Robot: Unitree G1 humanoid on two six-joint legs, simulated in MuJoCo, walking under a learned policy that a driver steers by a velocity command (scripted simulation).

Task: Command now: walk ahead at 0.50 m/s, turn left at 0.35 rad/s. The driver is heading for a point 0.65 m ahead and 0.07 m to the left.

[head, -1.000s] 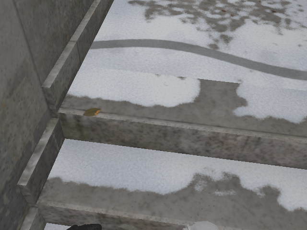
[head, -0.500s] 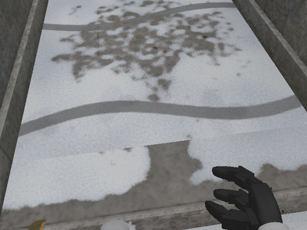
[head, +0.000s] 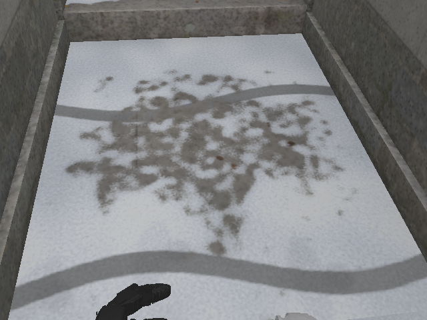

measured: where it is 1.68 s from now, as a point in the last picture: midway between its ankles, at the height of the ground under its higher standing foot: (190, 275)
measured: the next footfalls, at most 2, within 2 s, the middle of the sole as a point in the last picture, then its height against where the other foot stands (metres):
right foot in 0.20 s outside the picture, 0.15 m higher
left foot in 0.66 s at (161, 299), level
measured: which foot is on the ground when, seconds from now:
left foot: down 0.00-0.22, up 0.24-0.64, down 0.66-1.00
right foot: up 0.00-0.18, down 0.20-0.66, up 0.68-1.00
